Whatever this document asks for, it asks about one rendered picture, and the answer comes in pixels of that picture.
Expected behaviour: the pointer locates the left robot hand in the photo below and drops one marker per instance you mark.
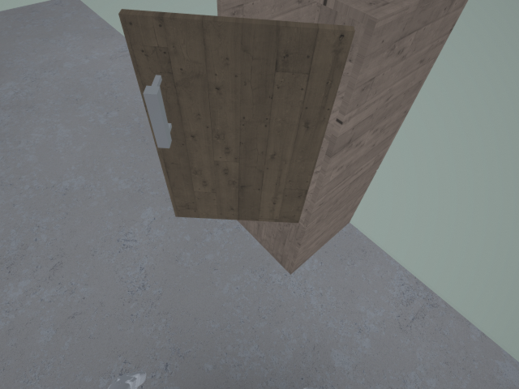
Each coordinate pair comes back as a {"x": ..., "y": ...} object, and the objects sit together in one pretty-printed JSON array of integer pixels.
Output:
[{"x": 129, "y": 381}]

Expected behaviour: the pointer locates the cupboard door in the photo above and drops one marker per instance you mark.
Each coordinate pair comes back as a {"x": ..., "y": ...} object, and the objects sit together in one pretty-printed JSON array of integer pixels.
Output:
[{"x": 249, "y": 102}]

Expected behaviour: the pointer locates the handle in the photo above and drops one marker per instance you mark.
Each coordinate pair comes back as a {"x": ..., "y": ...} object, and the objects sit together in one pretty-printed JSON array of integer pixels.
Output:
[{"x": 156, "y": 111}]

